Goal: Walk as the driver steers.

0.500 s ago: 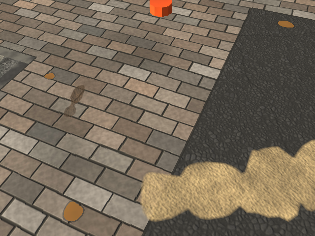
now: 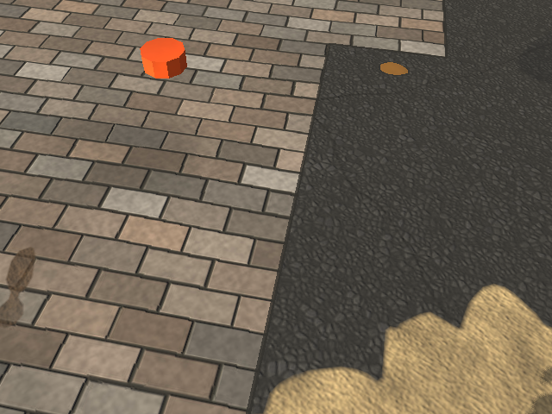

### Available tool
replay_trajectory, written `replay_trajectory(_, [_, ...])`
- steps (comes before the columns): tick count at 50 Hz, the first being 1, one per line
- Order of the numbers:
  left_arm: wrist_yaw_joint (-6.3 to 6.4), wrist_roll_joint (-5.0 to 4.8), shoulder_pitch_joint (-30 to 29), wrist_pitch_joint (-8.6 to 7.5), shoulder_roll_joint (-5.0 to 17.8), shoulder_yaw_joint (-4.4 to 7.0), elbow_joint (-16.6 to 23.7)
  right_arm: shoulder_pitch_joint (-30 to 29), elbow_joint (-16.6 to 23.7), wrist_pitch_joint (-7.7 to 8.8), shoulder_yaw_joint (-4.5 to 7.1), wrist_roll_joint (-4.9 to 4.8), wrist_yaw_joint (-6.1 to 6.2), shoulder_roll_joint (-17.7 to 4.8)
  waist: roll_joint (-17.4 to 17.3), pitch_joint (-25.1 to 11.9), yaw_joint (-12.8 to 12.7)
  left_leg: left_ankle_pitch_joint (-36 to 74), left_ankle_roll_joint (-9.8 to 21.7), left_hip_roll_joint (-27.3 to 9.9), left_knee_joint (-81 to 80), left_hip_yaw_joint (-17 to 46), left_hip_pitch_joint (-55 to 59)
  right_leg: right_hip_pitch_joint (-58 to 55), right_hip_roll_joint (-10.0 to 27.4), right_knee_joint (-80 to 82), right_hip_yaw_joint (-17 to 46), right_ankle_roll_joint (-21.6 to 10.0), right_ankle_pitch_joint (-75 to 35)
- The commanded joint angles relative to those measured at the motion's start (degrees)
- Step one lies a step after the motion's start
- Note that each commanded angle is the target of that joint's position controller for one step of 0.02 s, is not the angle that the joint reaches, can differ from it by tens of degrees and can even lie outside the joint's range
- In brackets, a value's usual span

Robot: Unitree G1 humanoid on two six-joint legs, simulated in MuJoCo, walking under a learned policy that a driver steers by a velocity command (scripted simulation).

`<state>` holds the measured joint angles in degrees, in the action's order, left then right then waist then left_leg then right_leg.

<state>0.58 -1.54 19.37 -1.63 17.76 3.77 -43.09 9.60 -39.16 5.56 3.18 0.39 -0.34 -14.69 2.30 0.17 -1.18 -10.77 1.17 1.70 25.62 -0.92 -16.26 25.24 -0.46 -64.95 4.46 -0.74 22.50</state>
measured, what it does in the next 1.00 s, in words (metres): walks ahead, turning right: right foot, then left foot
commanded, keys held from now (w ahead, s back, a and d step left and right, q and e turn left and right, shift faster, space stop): w+e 0.66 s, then w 0.34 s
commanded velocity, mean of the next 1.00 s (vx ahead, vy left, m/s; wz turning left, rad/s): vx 0.50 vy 0.00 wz -0.49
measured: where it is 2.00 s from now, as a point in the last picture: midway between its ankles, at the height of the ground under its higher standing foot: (421, 251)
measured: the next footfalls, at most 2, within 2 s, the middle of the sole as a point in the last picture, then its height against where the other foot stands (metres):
right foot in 0.36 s outside the picture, level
left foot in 0.84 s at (319, 353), level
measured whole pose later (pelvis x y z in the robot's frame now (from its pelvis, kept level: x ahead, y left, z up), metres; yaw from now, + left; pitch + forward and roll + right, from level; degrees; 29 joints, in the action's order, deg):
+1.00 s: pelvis +0.54 -0.13 +0.00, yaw -29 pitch +1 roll +1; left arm 0.1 -0.9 17.2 -2.5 17.0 2.9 -41.4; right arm 14.2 -43.3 5.4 2.6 0.4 -1.6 -15.4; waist 2.2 0.8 0.4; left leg -10.4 2.6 2.6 25.8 -0.7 -16.4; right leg 26.1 0.1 -64.8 3.5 -1.5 20.5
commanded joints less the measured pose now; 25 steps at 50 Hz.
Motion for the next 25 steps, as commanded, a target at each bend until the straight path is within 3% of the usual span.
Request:
replay_trajectory(1, [-0.54,-0.02,-2.4,-0.17,3.4,1.18,5.7,2.4,1.0,0.59,1.7,0.19,0.06,-5.5,-9.3,1.6,2.0,2.6,9.0,-16.1,-15.2,14.8,10.1,15.5,6.7,-1.1,1.8,0.8,-4.9])
replay_trajectory(5, [-1.16,0.43,-6.4,0.03,1.9,0.54,7.8,3.0,-1.2,1.05,2.68,0.05,0.19,-8.4,-6.5,1.7,2.0,12.9,10.2,-16.3,-17.1,6.3,10.4,16.9,7.5,7.2,1.1,2.1,-13.2])
replay_trajectory(9, [-2.65,0.37,-13.2,-0.73,0.9,-0.23,9.4,4.3,-2.9,0.41,3.05,-0.45,0.56,-10.4,-5.3,2.7,4.4,15.7,8.2,-14.9,-17.0,-1.8,11.3,13.0,6.3,20.7,-2.4,1.0,-24.1])
replay_trajectory(13, [-3.83,0.13,-18.7,-0.62,1.7,-0.14,12.3,7.4,-4.9,-0.66,3.68,-1.62,0.64,-12.6,-5.4,4.2,5.4,19.3,6.6,-17.1,-14.9,-4.8,17.5,12.3,5.1,27.5,-5.0,-1.4,-21.2])
replay_trajectory(15, [-4.1,0.42,-17.9,-0.37,3.2,0.63,13.1,7.6,-5.2,-1.44,4.13,-2.04,0.87,-14.2,-6.6,2.5,3.7,34.7,5.4,-17.5,-9.1,-7.0,20.3,8.0,2.2,28.9,-7.9,-3.6,-15.1])
replay_trajectory(16, [-4.03,0.61,-14.9,-0.11,4.7,1.45,12.7,7.6,-5.2,-1.89,4.38,-2.21,1.11,-15.1,-7.6,0.0,1.6,44.5,4.7,-17.2,-3.1,-8.3,20.8,2.8,-0.1,29.2,-9.6,-4.9,-12.2])
replay_trajectory(17, [-3.74,0.51,-7.1,0.11,6.9,2.88,10.9,7.1,-5.0,-2.34,4.28,-2.37,1.38,-15.1,-7.0,-4.2,-3.0,49.1,3.3,-15.9,7.3,-10.1,18.2,-8.0,-2.6,32.1,-10.7,-6.9,-13.9])
replay_trajectory(18, [-2.79,0.28,3.1,0.6,10.7,4.85,8.3,7.9,-4.5,-2.26,3.49,-1.69,1.7,-13.4,-4.4,-9.3,-7.8,40.9,1.1,-13.8,22.1,-10.8,7.4,-25.2,-1.9,33.3,-6.4,-9.3,-16.0])
replay_trajectory(19, [-1.85,-0.31,4.4,0.61,17.8,6.02,8.0,12.7,-1.2,-1.27,0.83,1.15,1.05,-5.5,11.6,-14.1,-2.7,-10.1,-2.7,-4.7,44.2,-9.8,-18.9,-46.2,14.0,35.3,22.9,-18.6,-11.8])
replay_trajectory(20, [-2.11,-0.07,5.9,-0.33,15.7,4.99,10.2,9.8,-0.1,0.89,0.41,0.01,0.29,-7.5,9.3,-24.9,-5.1,-24.4,-2.8,0.4,54.1,4.4,-27.1,-51.6,20.6,45.4,45.3,-24.5,-2.0])
replay_trajectory(21, [-2.4,0.56,4.6,-1.07,11.6,3.78,9.3,3.6,1.4,1.97,1.56,-2.46,-0.28,-11.5,4.5,-17.6,-6.7,-19.0,-1.8,-3.0,54.3,6.8,-32.3,-47.5,18.5,47.1,37.1,-20.7,-3.1])
replay_trajectory(22, [-2.32,0.44,1.9,-1.49,10.1,3.28,9.1,1.8,2.0,2.61,1.07,-2.49,-0.23,-10.7,2.2,-10.9,-4.8,-14.0,-1.0,-5.3,49.6,6.0,-31.8,-39.0,15.9,47.3,29.6,-18.6,-6.8])
replay_trajectory(23, [-2.17,0.55,-2.3,-1.56,8.5,2.71,9.6,1.6,1.3,2.72,1.13,-1.05,0.24,-10.4,-1.3,-6.9,-2.0,-10.9,-1.3,-7.2,44.6,5.8,-28.2,-30.4,13.6,47.6,24.2,-16.9,-12.8])
replay_trajectory(24, [-2.01,1.15,-5.2,-1.61,7.1,2.13,10.4,2.4,1.0,2.23,1.59,-0.15,0.44,-11.1,-0.5,-4.9,0.3,-8.9,-1.7,-8.4,41.1,6.1,-23.7,-23.8,11.9,48.7,20.4,-16.2,-19.0])
replay_trajectory(25, [-1.85,1.57,-6.7,-1.6,6.8,1.96,10.9,3.3,0.9,1.52,1.71,0.12,0.33,-11.0,0.5,-4.2,1.7,-7.8,-2.2,-8.6,39.6,6.0,-20.8,-19.8,11.0,50.0,19.2,-16.4,-21.7])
